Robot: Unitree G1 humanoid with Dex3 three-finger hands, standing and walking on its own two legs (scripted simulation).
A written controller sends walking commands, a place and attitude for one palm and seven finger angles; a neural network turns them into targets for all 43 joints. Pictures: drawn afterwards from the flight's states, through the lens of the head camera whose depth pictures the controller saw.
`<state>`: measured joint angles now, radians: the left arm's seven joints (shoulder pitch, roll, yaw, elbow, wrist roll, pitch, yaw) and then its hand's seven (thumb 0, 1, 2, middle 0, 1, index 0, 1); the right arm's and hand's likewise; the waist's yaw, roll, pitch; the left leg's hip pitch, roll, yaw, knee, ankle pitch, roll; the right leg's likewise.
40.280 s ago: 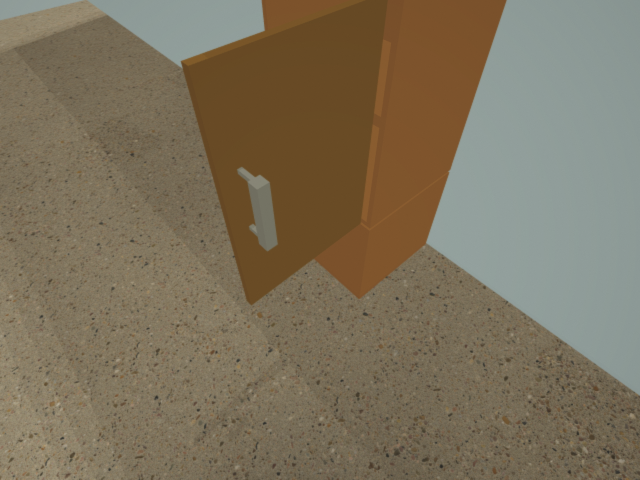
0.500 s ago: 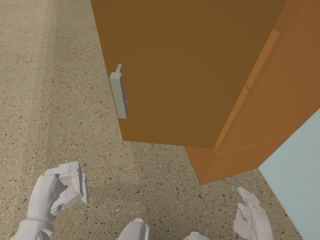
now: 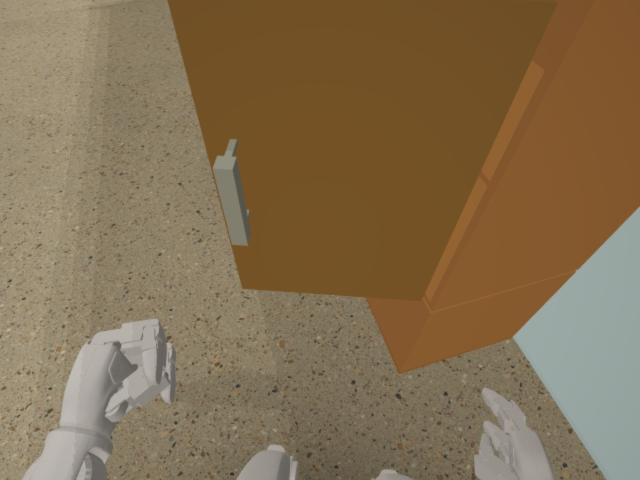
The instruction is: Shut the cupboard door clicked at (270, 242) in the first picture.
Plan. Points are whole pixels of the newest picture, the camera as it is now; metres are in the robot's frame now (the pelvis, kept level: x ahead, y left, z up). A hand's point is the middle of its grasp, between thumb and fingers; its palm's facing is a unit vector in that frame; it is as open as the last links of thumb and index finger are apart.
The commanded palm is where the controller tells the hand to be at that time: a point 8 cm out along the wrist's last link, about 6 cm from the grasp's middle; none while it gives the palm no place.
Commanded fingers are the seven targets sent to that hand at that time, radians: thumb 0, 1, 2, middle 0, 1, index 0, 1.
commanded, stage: raise the hand and make a fist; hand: left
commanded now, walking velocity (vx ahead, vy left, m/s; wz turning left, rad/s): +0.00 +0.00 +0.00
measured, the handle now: (237, 194) +0.49 +0.16 +0.06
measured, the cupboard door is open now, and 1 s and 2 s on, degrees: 69 69 68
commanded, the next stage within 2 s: bring the fist close to the handle in 0.08 s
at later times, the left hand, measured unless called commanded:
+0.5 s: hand (203, 327) +0.28 +0.16 +0.06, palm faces -0.05 -1.00 -0.03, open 3.1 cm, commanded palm +0.26 +0.21 +0.06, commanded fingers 0.00 0.90 0.90 -1.30 -1.50 -1.30 -1.50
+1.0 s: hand (243, 268) +0.36 +0.13 +0.06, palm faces -0.04 -1.00 -0.02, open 3.1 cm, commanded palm +0.35 +0.18 +0.06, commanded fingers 0.00 0.90 0.90 -1.30 -1.50 -1.30 -1.50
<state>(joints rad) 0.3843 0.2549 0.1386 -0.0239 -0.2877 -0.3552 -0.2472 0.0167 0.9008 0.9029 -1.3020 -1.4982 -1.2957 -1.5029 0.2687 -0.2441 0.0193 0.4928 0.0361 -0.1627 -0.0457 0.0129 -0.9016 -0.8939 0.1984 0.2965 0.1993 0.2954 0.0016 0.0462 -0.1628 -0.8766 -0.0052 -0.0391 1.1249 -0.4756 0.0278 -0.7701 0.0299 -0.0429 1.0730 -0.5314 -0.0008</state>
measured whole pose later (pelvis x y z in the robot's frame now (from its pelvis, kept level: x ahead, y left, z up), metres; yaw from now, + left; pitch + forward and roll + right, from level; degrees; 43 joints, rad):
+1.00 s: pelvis +0.00 -0.01 +0.00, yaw -1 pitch +15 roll -2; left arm -0.21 0.20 0.09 0.44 -0.17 -0.33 -0.09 0.02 0.90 0.90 -1.30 -1.50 -1.30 -1.50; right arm 0.26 -0.24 0.01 0.58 0.03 -0.07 -0.02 0.01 -0.90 -0.89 0.20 0.30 0.20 0.30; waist -0.03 0.03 -0.15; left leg -0.88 0.00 -0.01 1.08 -0.46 0.02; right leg -0.80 0.03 -0.02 1.06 -0.52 -0.01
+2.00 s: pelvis -0.01 -0.01 +0.00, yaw -1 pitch +17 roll -2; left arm -0.60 0.26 0.17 0.89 -0.15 -0.42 -0.15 0.02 0.90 0.90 -1.31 -1.50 -1.30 -1.50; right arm 0.28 -0.25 0.01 0.62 0.03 -0.02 0.00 0.01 -0.90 -0.89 0.20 0.30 0.20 0.30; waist -0.07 0.03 -0.15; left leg -0.96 0.00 -0.02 1.10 -0.44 0.02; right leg -0.88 0.04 -0.02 1.09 -0.50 -0.01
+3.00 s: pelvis -0.02 +0.00 -0.04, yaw -4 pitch +27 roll -4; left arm -1.17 0.51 0.28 1.28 -0.05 -0.30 -0.35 0.02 0.90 0.90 -1.30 -1.50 -1.30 -1.50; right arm 0.39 -0.27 0.03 0.64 0.00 0.00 0.02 0.00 -0.90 -0.89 0.20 0.30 0.20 0.30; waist -0.23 0.07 -0.14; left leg -1.25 0.04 -0.02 1.27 -0.48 0.02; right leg -1.16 0.07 -0.03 1.22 -0.52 -0.01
